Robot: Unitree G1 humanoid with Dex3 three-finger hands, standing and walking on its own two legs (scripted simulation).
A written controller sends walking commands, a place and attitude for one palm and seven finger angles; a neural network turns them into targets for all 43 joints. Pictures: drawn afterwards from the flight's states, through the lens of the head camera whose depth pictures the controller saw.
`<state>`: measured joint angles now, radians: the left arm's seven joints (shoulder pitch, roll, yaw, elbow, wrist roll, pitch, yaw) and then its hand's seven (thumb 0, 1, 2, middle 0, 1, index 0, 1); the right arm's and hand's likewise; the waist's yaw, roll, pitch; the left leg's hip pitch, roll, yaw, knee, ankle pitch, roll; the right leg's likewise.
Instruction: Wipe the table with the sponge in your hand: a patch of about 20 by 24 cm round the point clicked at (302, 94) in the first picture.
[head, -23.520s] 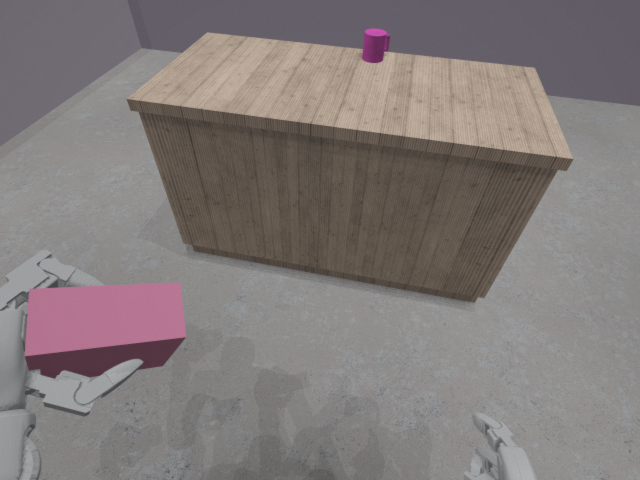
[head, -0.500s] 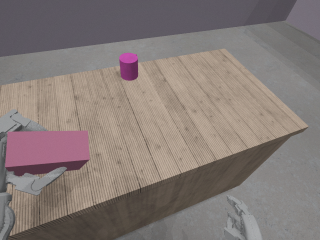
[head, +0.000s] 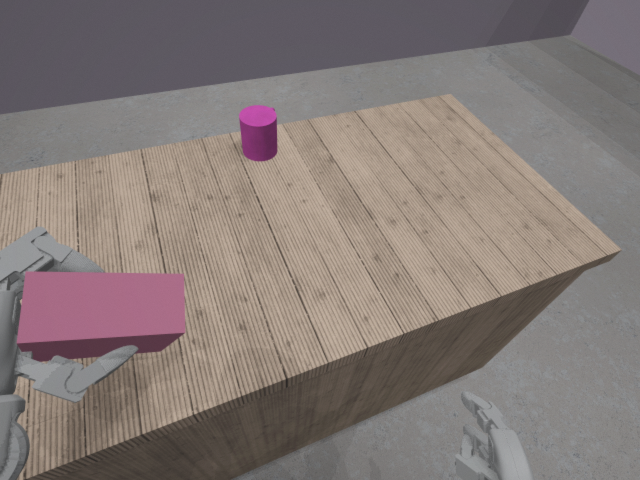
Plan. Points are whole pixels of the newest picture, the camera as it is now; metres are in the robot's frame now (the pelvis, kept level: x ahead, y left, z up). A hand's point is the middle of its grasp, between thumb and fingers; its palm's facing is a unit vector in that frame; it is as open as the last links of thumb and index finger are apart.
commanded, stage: look again from close up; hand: left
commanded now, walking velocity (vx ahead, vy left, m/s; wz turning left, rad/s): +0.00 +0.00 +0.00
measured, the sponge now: (128, 317) +0.23 +0.21 +0.13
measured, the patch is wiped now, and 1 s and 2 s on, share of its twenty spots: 0.00 0.00 0.00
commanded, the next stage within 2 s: come to a stop and stand still in 0.26 s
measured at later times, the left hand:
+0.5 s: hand (105, 317) +0.22 +0.22 +0.15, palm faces +0.35 -0.85 -0.39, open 9.8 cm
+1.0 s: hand (72, 304) +0.22 +0.25 +0.16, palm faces +0.40 -0.83 -0.38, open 9.8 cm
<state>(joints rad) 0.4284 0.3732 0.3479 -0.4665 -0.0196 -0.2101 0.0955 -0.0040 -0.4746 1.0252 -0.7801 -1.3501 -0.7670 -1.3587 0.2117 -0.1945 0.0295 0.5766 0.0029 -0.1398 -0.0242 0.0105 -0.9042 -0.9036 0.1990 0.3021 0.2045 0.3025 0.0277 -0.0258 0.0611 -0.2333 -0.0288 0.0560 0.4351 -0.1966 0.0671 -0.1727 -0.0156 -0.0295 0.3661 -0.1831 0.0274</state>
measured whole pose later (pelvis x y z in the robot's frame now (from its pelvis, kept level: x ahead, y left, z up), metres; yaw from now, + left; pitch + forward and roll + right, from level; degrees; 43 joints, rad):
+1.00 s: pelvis +0.00 -0.01 +0.00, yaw +0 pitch +0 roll -1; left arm 0.38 0.39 0.39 -0.44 -0.04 -0.25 0.09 -0.01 -0.47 1.03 -0.78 -1.35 -0.77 -1.36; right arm 0.21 -0.19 0.03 0.60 0.00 -0.18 -0.02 0.01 -0.90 -0.90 0.20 0.30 0.20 0.30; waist 0.04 -0.05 0.07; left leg -0.25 -0.02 0.05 0.46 -0.21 0.06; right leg -0.19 -0.01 -0.04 0.40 -0.21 0.02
